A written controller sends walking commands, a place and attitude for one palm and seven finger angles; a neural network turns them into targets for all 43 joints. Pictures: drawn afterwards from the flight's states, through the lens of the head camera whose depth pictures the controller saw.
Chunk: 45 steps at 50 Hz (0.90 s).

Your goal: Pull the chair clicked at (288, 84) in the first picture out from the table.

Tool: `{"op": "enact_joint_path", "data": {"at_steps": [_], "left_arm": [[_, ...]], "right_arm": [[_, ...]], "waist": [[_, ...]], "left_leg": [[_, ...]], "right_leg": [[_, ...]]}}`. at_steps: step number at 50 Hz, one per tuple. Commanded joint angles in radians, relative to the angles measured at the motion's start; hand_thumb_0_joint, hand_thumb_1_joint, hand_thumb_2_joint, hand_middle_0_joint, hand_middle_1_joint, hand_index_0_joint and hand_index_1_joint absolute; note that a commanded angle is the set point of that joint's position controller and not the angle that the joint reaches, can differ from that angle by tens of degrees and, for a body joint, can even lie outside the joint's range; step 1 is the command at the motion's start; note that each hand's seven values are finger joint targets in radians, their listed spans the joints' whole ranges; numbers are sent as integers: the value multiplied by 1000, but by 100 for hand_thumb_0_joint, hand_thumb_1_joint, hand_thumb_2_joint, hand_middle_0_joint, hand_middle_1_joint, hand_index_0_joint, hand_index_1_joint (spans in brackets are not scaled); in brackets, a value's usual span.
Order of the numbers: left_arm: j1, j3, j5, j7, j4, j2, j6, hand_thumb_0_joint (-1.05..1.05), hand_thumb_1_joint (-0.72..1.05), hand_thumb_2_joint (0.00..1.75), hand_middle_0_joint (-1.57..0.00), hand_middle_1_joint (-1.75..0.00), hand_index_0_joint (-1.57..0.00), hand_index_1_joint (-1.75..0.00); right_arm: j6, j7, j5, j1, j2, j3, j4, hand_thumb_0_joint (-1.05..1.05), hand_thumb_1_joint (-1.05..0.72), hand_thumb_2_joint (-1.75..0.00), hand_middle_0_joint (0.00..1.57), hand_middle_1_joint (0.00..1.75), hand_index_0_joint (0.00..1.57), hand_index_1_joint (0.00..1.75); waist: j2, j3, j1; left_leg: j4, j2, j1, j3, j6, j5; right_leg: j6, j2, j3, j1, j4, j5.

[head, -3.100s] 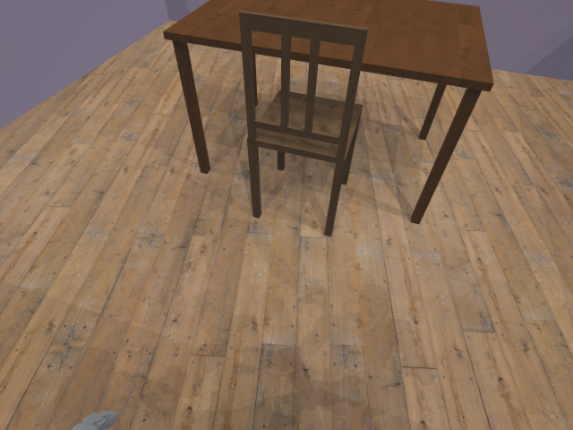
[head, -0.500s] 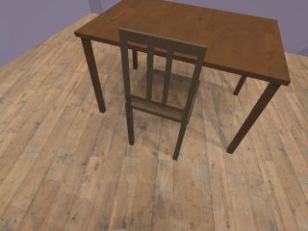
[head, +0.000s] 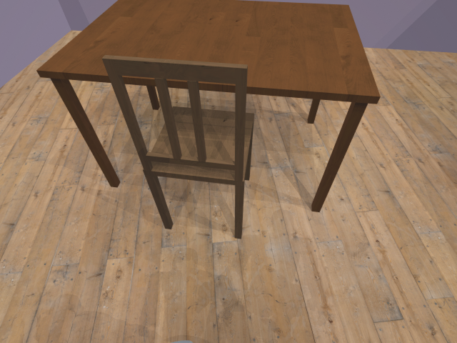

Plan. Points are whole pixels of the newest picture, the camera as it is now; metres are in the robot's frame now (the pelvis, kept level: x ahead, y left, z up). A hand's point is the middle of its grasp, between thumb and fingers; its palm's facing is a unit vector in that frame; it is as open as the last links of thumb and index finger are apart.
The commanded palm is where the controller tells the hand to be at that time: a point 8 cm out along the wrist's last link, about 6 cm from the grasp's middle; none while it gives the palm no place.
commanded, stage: take the last steps up to it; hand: left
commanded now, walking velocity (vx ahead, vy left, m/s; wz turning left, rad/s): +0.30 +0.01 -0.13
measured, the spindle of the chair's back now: (170, 122) +0.72 +0.23 -0.07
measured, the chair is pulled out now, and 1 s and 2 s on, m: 0.00 0.00 0.00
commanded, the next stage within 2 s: come to a stop and stand still in 0.72 s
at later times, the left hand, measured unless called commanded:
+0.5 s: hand (155, 326) +0.18 +0.17 -0.16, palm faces -0.11 -0.98 -0.16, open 7.4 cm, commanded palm none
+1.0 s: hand (174, 299) +0.24 +0.15 -0.18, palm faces +0.01 -0.99 -0.15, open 7.3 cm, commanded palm none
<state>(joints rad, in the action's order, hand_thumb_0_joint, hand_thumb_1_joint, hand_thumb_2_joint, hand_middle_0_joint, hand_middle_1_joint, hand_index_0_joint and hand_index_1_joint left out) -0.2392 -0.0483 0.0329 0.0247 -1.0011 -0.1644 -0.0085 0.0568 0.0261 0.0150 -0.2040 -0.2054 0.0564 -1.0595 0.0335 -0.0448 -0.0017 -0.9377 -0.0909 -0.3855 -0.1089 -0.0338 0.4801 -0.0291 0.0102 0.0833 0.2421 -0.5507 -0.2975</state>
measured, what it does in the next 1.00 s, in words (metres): walks ahead: left foot, then right foot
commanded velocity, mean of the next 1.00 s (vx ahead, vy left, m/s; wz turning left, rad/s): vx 0.14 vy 0.01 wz -0.03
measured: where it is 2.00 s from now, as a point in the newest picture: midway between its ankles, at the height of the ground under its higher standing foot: outside the picture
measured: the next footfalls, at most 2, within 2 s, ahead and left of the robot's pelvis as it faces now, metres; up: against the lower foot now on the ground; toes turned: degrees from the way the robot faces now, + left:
left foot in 0.18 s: +0.06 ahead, +0.12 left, +0.00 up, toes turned +6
right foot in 0.58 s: +0.24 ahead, -0.14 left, +0.00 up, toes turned -13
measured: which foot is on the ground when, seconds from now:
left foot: up 0.00-0.16, down 0.18-0.60, up 0.62-0.94, down 0.96-1.00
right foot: down 0.00-0.18, up 0.20-0.56, down 0.58-1.00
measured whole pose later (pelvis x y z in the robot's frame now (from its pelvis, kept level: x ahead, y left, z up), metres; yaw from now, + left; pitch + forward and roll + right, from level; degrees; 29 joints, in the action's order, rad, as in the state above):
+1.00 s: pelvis +0.24 -0.02 +0.00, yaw -4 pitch -1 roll -2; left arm -0.29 -0.02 0.02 0.03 -1.11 -0.15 0.01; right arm -0.03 0.02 0.02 -0.16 -0.16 0.02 -1.05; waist -0.01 -0.04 -0.03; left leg -0.54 -0.07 -0.30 -0.08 0.01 0.18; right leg 0.00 0.02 0.16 0.14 -0.48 -0.31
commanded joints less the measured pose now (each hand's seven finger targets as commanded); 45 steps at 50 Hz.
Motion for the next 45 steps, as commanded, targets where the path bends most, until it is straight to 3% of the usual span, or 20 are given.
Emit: {"op": "enact_joint_path", "data": {"at_steps": [1, 4, 7, 8, 9, 10, 12, 15, 17, 24, 27, 28, 29, 30, 31, 33, 35, 38, 42, 45], "left_arm": [[-49, -40, -2, 4, 36, -168, 14, 0, 90, 90, -20, -30, -20, -30], [-58, -44, -5, -7, 26, -188, 20, 0, 90, 90, -20, -30, -20, -30], [-15, -39, -19, -17, 24, -165, 16, 0, 90, 90, -20, -30, -20, -30], [-5, -30, -23, -25, 35, -112, 15, 0, 90, 90, -20, -30, -20, -30], [23, -21, -24, -32, 65, -61, 17, 0, 90, 90, -20, -30, -20, -30], [95, -23, -11, -34, 94, -87, 26, 0, 90, 90, -20, -30, -20, -30], [94, -33, 0, -42, 70, -94, 24, 0, 90, 90, -20, -30, -20, -30], [60, -26, -6, -55, 41, -65, 29, 0, 90, 90, -20, -30, -20, -30], [56, -20, -9, -52, 35, -48, 26, 0, 90, 90, -20, -30, -20, -30], [138, -7, -12, -49, 62, -18, 32, 0, 90, 90, -20, -30, -20, -30], [14, -21, -7, -45, 15, -43, 43, 0, 90, 90, -20, -30, -20, -30], [-98, -31, -4, -40, -24, -83, 53, 0, 90, 90, -20, -30, -20, -30], [-228, -52, 1, -29, -59, -163, 67, 0, 90, 90, -20, -30, -20, -30], [-305, -69, -13, -19, -68, -262, 70, 0, 90, 90, -20, -30, -20, -30], [-263, -65, -25, -14, -67, -244, 64, 0, 90, 90, -20, -30, -20, -30], [-112, -42, -23, -9, -38, -153, 63, 0, 90, 90, -20, -30, -20, -30], [-55, -26, -16, -1, -21, -80, 70, 0, 90, 90, -20, -30, -20, -30], [-50, -11, -9, 0, -24, -76, 76, 0, 90, 90, -20, -30, -20, -30], [-61, -8, -8, -3, -36, -97, 70, 0, 90, 90, -20, -30, -20, -30], [-49, 3, -14, 4, -48, -96, 53, 0, 90, 90, -20, -30, -20, -30]], "right_arm": [[-48, -15, 5, -19, -22, 1, 69, 0, -90, -90, 20, 30, 20, 30], [-68, -22, 9, -41, -17, -3, 69, 0, -90, -90, 20, 30, 20, 30], [-90, -16, 11, -193, -20, -10, 17, 0, -90, -90, 20, 30, 20, 30], [-99, -9, 16, -256, -75, -1, 2, 0, -90, -90, 20, 30, 20, 30], [-100, -3, 24, -318, -159, 18, 1, 0, -90, -90, 20, 30, 20, 30], [-94, 1, 20, -333, -166, 18, 5, 0, -90, -90, 20, 30, 20, 30], [-105, 5, 18, -258, -99, -2, 13, 0, -90, -90, 20, 30, 20, 30], [-127, 10, 9, -235, -52, -19, 9, 0, -90, -90, 20, 30, 20, 30], [-136, 12, 8, -268, -57, -16, -10, 0, -90, -90, 20, 30, 20, 30], [-123, 5, 15, -308, -69, -2, -63, 0, -90, -90, 20, 30, 20, 30], [-116, 3, 8, -283, -62, -3, -71, 0, -90, -90, 20, 30, 20, 30], [-118, -1, 0, -279, -51, -6, -72, 0, -90, -90, 20, 30, 20, 30], [-123, -10, -10, -288, -13, -11, -56, 0, -90, -90, 20, 30, 20, 30], [-118, -12, -14, -305, 15, -19, -21, 0, -90, -90, 20, 30, 20, 30], [-110, -6, -9, -257, -18, -8, -21, 0, -90, -90, 20, 30, 20, 30], [-103, -10, -4, -185, 15, -4, -18, 0, -90, -90, 20, 30, 20, 30], [-88, -12, 4, -202, 47, -5, -29, 0, -90, -90, 20, 30, 20, 30], [-72, -16, 6, -218, 64, -13, -27, 0, -90, -90, 20, 30, 20, 30], [-75, -23, 2, -130, 53, -21, 8, 0, -90, -90, 20, 30, 20, 30], [-78, -12, -4, -105, 43, -33, 3, 0, -90, -90, 20, 30, 20, 30]], "waist": [[-162, 23, -16], [-144, 16, -24], [-87, 6, 35], [96, -14, 59], [310, -38, 84], [221, -105, 91], [155, -131, 58], [38, -107, 20], [42, -64, 18], [102, -65, 49], [56, -21, -14], [-8, 29, -65], [-163, 131, -110], [-319, 201, -100], [-221, 152, -96], [-140, -1, -48], [-50, -18, 2], [-114, -4, 32], [-139, 2, 11], [-155, 35, 7]], "left_leg": [[53, -2, -52, 28, 1, -26], [236, 24, 25, 4, 16, -39], [496, 41, 274, -14, 28, -145], [618, -69, 335, 183, 69, -36], [782, -277, 356, 462, 158, 110], [834, -346, 307, 559, 224, 131], [843, -283, 240, 436, 212, 92], [811, -210, 288, 247, 197, -234], [780, -190, 355, 166, 200, -426], [700, -188, 358, 70, 198, -530], [550, -152, 260, 27, 160, -541], [401, -102, 190, -12, 127, -522], [157, -28, 10, -68, 86, -314], [-148, 71, -138, -38, 57, 100], [-264, 36, -155, 67, 71, 100], [-303, -21, -173, 96, 70, -40], [-224, -41, -104, 94, 53, -119], [-57, -32, -47, 59, 27, -136], [165, -5, 1, 31, 14, -177], [382, 26, 144, 31, 2, -296]], "right_leg": [[-162, 245, -250, -65, 276, 180], [-168, 231, -274, -54, 295, -35], [-104, 143, -201, 97, 189, -211], [-60, 57, -139, 218, 17, -209], [-11, -36, 11, 355, -224, -228], [-21, -8, -50, 425, -365, -241], [-20, 47, -91, 428, -509, -138], [5, 69, -75, 406, -508, -2], [20, 76, -54, 400, -461, 25], [8, 56, 35, 245, -116, 11], [-10, 10, 69, -10, 19, 112], [-25, 24, 39, -182, 59, 149], [-91, 221, -199, -391, 102, 144], [-187, 447, -542, -452, 261, 211], [-215, 438, -513, -357, 299, 163], [-181, 380, -393, -125, 341, 81], [-153, 321, -218, -21, 344, 234], [-145, 285, -98, 16, 338, 378], [-143, 261, -76, -12, 322, 414], [-95, 203, -36, -31, 227, 503]]}}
